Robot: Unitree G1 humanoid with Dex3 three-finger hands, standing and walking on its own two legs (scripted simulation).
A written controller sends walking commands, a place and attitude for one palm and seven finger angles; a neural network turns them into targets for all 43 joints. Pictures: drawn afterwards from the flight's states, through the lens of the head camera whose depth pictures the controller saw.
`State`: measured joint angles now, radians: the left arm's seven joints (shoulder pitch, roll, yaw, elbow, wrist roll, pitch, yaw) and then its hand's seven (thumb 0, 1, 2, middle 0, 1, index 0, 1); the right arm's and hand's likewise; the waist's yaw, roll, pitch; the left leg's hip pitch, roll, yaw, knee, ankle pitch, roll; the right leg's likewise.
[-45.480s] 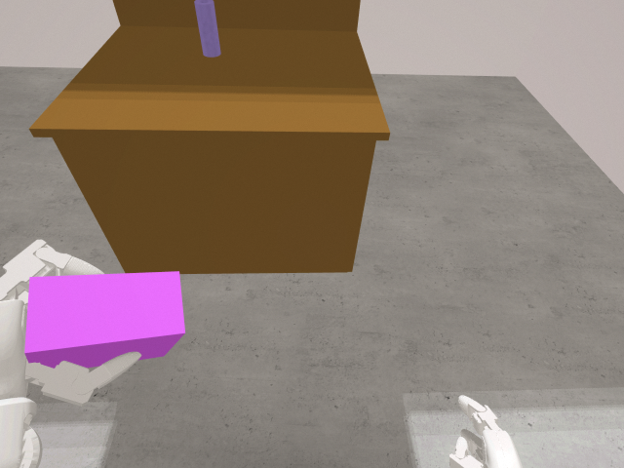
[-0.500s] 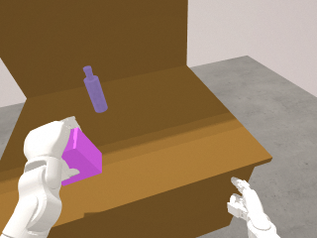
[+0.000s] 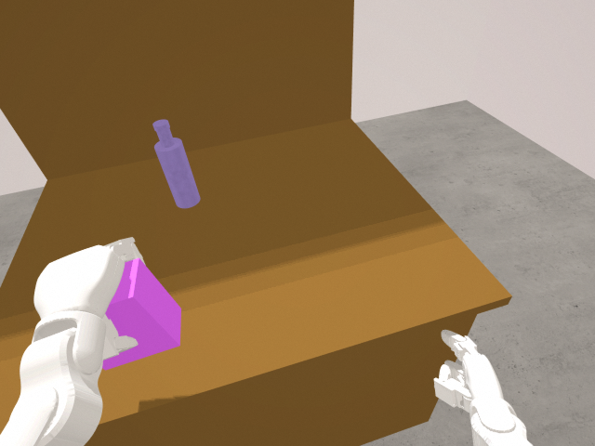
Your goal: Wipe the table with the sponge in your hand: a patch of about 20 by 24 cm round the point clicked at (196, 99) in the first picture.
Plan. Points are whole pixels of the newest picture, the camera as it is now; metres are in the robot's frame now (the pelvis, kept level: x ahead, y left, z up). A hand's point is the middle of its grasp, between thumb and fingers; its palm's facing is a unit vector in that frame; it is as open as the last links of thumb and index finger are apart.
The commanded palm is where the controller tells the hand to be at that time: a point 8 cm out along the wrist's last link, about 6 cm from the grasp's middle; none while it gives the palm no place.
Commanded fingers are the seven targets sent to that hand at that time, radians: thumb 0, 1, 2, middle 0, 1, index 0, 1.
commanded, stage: bring the sponge back beside the body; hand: left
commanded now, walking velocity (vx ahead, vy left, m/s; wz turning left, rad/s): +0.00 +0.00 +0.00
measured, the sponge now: (129, 323) +0.22 +0.28 +0.08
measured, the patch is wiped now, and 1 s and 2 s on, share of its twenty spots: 1.00 1.00 1.00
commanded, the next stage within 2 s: step back with the hand held close in 1.10 s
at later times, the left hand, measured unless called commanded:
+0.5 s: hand (102, 318) +0.20 +0.28 +0.12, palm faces +0.13 -0.15 -0.98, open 10.2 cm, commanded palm +0.16 +0.28 +0.19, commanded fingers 0.00 0.10 1.30 -1.20 -1.60 -1.20 -1.60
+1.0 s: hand (93, 328) +0.18 +0.29 +0.12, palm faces +0.12 -0.14 -0.98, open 10.2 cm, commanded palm +0.15 +0.28 +0.18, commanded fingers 0.00 0.10 1.30 -1.20 -1.60 -1.20 -1.60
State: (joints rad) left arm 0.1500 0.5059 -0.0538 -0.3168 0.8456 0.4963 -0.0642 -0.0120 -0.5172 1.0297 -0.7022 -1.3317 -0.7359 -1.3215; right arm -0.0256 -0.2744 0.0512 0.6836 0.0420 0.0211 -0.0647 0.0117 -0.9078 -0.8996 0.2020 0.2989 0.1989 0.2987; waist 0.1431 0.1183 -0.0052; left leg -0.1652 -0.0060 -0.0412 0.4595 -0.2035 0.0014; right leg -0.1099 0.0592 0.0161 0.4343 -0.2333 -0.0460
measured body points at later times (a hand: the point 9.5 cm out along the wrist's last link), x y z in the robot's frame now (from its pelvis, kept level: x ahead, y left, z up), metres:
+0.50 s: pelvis +0.00 +0.01 +0.00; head -0.04 -0.03 +0.45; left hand +0.18 +0.29 +0.17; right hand +0.27 -0.18 -0.06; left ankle +0.03 +0.12 -0.74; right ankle +0.01 -0.09 -0.74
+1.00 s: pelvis -0.01 +0.01 +0.00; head -0.04 -0.03 +0.45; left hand +0.17 +0.29 +0.17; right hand +0.26 -0.18 -0.06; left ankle +0.03 +0.12 -0.74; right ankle +0.01 -0.09 -0.74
